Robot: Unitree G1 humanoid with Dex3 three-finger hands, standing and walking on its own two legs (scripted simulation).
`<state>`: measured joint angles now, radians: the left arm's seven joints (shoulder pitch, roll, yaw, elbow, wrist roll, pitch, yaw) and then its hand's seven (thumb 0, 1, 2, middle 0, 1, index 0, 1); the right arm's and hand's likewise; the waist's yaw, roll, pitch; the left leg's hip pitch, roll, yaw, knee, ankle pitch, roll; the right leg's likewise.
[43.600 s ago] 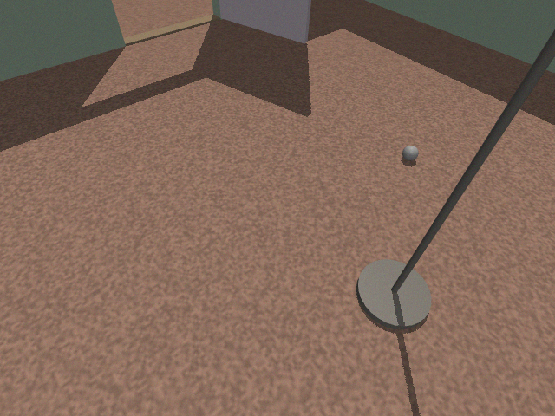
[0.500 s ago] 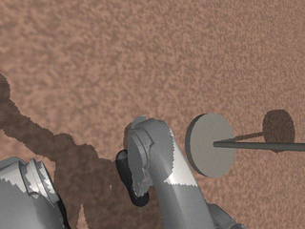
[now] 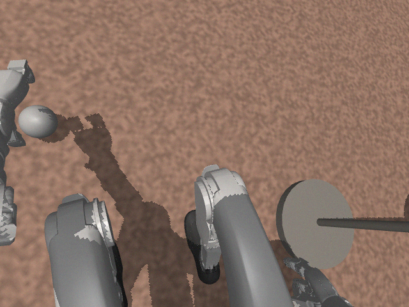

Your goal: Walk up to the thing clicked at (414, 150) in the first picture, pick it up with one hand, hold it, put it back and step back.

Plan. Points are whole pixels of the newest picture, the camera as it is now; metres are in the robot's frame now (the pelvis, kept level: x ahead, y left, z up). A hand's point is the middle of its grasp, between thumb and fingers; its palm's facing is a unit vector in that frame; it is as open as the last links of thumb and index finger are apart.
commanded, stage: withdraw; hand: left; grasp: from above
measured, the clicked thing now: (38, 121) +0.55 +0.27 -0.32
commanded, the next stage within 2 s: home in 0.18 s
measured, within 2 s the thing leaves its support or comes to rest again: neither
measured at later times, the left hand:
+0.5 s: hand out of the picture +0.52 +0.28 -0.12, palm faces -0.38 -0.14 -0.91, open 12.8 cm
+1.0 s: hand out of the picture +0.31 +0.24 +0.08, palm faces -0.14 -0.81 -0.57, open 7.5 cm
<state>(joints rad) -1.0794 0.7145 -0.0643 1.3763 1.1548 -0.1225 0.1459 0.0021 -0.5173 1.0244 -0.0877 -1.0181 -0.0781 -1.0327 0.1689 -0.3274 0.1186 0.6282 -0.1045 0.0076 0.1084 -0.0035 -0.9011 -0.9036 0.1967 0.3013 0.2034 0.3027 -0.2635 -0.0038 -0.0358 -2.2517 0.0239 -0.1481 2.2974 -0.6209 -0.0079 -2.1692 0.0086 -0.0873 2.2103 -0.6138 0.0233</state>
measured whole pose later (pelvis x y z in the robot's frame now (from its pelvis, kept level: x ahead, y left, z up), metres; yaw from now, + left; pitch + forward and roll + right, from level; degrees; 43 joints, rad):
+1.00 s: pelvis +0.02 +0.00 +0.19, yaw +6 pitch +27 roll -5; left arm -0.17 0.37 -0.02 0.43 0.33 0.23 0.08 0.01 0.86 0.90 -0.21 -0.31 -0.21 -0.31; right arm 0.10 -0.25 -0.01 0.59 0.03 -0.04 -0.03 0.00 -0.90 -0.90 0.20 0.30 0.20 0.30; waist -0.07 0.02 -0.20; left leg -1.58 0.03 -0.08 1.70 -0.60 -0.01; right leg -1.51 -0.02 -0.06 1.64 -0.60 0.02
